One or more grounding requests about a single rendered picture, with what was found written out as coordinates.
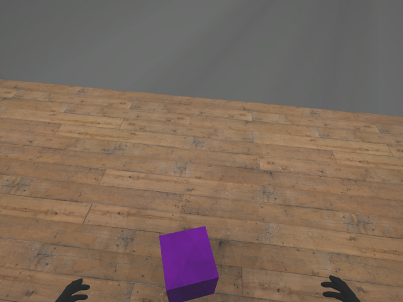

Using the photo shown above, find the carton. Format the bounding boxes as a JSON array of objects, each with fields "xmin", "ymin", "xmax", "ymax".
[{"xmin": 159, "ymin": 226, "xmax": 219, "ymax": 302}]

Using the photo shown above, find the robot left hand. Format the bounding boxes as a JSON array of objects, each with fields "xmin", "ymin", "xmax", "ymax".
[{"xmin": 55, "ymin": 278, "xmax": 90, "ymax": 302}]

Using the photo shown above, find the robot right hand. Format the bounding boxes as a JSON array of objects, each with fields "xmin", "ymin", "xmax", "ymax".
[{"xmin": 321, "ymin": 276, "xmax": 361, "ymax": 302}]

